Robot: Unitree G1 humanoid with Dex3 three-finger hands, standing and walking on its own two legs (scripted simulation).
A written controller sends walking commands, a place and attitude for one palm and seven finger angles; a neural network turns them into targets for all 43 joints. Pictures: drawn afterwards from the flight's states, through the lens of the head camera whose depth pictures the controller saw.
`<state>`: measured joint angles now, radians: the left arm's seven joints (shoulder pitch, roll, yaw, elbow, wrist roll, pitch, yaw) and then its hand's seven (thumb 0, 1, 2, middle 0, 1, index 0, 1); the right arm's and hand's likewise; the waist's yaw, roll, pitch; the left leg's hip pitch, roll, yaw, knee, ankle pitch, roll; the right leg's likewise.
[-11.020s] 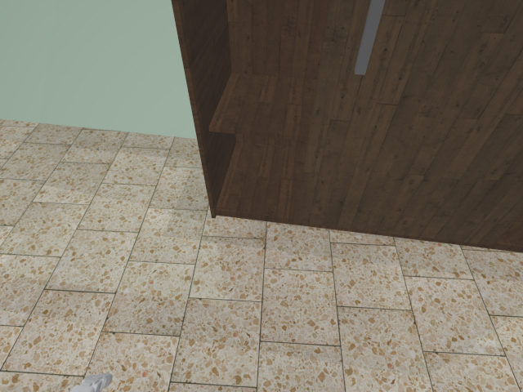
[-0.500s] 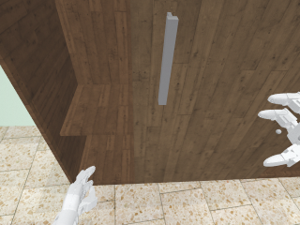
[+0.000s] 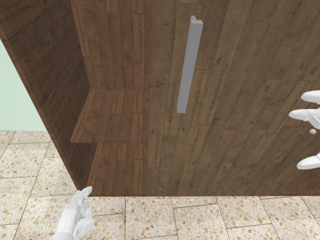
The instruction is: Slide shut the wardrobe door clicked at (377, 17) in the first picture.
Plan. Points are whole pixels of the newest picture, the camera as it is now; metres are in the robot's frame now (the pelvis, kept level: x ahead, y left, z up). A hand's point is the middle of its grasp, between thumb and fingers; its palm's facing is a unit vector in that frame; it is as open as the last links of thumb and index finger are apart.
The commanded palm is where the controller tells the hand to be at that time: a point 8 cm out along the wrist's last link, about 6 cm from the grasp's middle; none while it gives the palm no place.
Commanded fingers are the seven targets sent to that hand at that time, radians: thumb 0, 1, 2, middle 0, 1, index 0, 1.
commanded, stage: raise the hand with hooked fingers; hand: right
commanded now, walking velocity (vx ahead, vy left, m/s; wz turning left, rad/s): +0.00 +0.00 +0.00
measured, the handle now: (186, 69) +0.53 -0.06 +0.20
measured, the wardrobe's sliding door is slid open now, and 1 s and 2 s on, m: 0.39 0.39 0.39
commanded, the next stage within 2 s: move the hooked fingers beside the handle in 0.14 s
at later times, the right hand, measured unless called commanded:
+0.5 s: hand (289, 119) +0.31 -0.25 +0.22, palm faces +0.03 +0.99 -0.11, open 14.0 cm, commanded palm +0.28 -0.29 +0.22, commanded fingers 0.00 0.50 -0.30 0.30 1.20 0.30 1.20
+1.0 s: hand (261, 104) +0.36 -0.21 +0.21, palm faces +0.00 +1.00 -0.06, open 14.0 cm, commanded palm +0.34 -0.25 +0.22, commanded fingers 0.00 0.50 -0.30 0.30 1.20 0.30 1.20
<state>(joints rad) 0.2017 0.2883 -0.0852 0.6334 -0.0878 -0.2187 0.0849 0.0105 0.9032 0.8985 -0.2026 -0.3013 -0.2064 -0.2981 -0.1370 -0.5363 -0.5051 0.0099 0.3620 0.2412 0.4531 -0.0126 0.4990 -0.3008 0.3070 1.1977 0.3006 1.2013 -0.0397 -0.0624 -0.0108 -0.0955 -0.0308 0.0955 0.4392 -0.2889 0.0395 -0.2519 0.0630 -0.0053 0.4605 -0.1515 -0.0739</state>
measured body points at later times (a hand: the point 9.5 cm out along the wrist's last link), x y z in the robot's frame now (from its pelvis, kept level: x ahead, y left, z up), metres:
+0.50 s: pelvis +0.01 +0.02 +0.00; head -0.01 +0.05 +0.45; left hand +0.21 +0.25 -0.07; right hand +0.30 -0.30 +0.23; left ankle -0.03 +0.09 -0.74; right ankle +0.06 -0.07 -0.74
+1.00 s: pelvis +0.02 +0.02 +0.00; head +0.01 +0.04 +0.45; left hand +0.21 +0.26 -0.08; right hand +0.36 -0.26 +0.22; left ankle -0.03 +0.09 -0.74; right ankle +0.06 -0.07 -0.74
